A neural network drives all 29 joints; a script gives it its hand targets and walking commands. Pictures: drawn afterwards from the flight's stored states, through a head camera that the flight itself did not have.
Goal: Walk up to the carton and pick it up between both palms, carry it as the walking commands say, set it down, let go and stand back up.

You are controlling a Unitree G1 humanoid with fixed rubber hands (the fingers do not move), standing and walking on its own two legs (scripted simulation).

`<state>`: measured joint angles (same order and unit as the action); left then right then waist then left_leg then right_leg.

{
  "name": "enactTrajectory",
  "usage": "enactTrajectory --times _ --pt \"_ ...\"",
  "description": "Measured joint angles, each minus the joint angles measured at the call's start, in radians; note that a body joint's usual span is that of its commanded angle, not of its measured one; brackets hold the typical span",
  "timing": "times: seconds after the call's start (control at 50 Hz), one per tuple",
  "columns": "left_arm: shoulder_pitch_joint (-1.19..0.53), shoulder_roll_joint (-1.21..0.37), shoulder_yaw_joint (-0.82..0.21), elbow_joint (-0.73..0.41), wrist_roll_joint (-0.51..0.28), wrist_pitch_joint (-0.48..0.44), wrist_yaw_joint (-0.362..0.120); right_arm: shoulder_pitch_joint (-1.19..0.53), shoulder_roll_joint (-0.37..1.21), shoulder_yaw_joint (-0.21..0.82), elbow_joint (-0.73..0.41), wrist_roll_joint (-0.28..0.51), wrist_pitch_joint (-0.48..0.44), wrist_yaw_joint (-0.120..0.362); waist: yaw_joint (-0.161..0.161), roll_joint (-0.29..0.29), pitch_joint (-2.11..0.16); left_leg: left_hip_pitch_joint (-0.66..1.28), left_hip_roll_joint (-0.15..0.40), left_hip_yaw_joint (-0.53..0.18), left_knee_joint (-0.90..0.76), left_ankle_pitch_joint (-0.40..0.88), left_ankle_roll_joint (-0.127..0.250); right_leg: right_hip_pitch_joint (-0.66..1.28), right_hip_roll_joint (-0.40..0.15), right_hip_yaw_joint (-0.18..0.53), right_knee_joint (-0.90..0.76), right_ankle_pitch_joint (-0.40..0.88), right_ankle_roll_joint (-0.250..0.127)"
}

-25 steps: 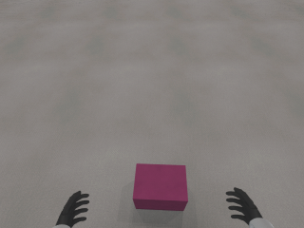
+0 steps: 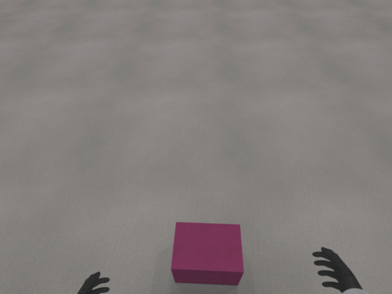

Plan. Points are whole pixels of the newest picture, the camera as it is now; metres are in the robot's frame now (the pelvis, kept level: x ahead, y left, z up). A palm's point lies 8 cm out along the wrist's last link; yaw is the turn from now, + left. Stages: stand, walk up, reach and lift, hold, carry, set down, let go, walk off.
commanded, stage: stand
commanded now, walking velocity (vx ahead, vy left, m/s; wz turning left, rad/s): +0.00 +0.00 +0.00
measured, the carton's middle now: (207, 253) +0.42 -0.04 -0.66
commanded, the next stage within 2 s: none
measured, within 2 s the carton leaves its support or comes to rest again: neither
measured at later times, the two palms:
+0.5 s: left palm out of the picture +0.12 +0.26 -0.09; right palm (355, 291) +0.14 -0.29 -0.06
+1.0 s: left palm out of the picture +0.10 +0.25 -0.09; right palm out of the picture +0.11 -0.31 -0.07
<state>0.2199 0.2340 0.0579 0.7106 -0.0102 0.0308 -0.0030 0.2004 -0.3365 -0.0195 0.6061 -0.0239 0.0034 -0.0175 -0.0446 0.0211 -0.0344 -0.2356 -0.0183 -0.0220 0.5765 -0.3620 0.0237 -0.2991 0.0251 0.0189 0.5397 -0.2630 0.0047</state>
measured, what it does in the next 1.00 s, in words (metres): stands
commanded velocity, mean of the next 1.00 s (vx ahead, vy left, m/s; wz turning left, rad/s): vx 0.00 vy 0.00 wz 0.00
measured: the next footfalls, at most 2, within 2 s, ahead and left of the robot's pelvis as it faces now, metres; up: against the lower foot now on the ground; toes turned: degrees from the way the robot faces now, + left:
none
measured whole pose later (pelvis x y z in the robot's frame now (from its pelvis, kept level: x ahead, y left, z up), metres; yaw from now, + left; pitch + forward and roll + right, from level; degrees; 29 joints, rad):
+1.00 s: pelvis -0.02 -0.01 +0.00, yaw +0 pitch +0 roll +0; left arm 0.22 0.27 0.06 0.81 -0.01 0.00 0.00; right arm 0.20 -0.38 0.00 0.69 -0.02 -0.03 -0.02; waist -0.04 0.02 -0.04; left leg -0.22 -0.02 -0.02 0.55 -0.32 0.02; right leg -0.30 0.02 0.02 0.54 -0.24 -0.01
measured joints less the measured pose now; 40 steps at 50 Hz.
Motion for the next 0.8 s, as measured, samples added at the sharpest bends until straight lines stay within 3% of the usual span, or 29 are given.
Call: enactTrajectory --times 0.8 --pt "0.0 0.029 0.0 0.075 0.0 -0.026 0.0 0.0 -0.036 0.019 0.059 0.0 -0.029 -0.001 0.0 0.0 -0.016 0.006 0.0 0.0 -0.014 0.023 -0.002 0.0 0.0 0.0 0.0 0.016 -0.01"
